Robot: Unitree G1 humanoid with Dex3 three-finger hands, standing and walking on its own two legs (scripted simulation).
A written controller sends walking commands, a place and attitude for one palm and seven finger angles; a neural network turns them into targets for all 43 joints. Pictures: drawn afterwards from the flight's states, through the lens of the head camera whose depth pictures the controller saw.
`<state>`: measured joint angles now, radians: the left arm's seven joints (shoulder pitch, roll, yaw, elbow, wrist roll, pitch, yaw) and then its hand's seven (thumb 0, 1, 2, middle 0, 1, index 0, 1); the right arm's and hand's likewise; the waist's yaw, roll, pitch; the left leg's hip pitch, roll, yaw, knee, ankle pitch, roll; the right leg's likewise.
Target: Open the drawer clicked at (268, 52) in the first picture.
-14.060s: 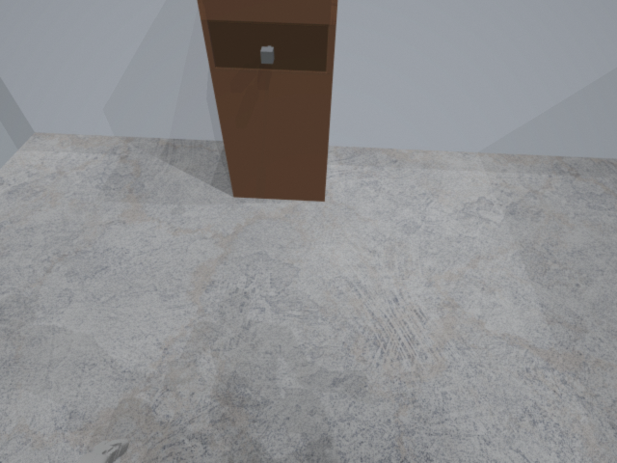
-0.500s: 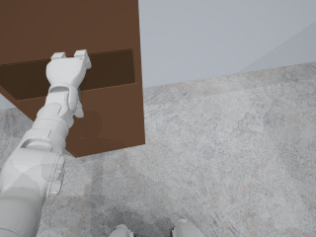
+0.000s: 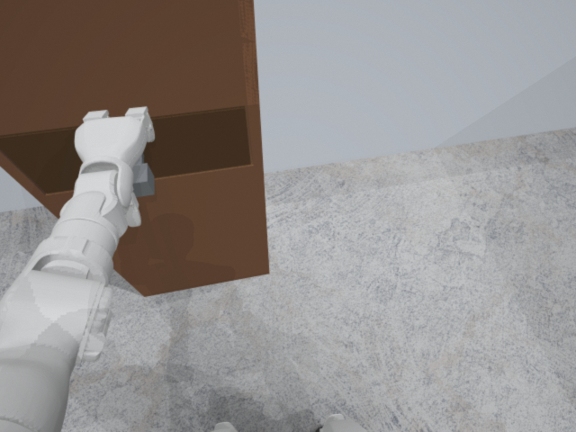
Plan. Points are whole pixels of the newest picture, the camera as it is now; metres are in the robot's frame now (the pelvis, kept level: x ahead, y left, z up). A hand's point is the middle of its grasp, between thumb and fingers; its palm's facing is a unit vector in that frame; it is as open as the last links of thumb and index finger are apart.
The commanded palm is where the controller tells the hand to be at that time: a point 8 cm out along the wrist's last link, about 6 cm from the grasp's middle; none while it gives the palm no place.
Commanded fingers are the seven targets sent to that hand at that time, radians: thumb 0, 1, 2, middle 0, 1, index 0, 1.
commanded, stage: move the hooked fingers above the handle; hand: left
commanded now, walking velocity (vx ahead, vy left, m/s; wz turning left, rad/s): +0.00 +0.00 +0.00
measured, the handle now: (139, 171) +0.55 +0.21 -0.03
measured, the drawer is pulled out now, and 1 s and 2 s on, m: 0.00 0.00 0.00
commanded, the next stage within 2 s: lower the fingers behind the handle in 0.10 s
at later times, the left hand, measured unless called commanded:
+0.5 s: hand (133, 173) +0.50 +0.20 +0.02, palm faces -0.14 -0.02 -0.99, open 13.8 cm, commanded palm +0.49 +0.20 +0.07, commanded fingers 0.00 -0.50 0.30 -0.30 -1.20 -0.30 -1.20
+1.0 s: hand (129, 181) +0.51 +0.22 -0.01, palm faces -0.10 -0.01 -1.00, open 13.8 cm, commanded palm +0.49 +0.20 +0.04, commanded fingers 0.00 -0.50 0.30 -0.30 -1.20 -0.30 -1.20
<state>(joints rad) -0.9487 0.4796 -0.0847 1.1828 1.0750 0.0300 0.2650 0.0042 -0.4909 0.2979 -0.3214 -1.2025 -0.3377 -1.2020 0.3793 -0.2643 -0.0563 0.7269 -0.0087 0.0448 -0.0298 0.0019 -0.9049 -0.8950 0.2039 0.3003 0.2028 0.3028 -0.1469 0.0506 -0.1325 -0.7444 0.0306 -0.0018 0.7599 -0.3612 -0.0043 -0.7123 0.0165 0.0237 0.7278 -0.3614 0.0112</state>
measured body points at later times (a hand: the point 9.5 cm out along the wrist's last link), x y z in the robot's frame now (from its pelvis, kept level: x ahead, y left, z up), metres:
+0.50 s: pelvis +0.00 +0.00 +0.00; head +0.11 -0.01 +0.44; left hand +0.50 +0.20 +0.07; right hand +0.00 -0.26 -0.14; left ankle -0.01 +0.12 -0.71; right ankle -0.02 -0.13 -0.71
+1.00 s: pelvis -0.01 +0.01 -0.02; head +0.12 +0.01 +0.41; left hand +0.51 +0.21 +0.05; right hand -0.03 -0.26 -0.14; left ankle -0.01 +0.12 -0.71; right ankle -0.02 -0.13 -0.71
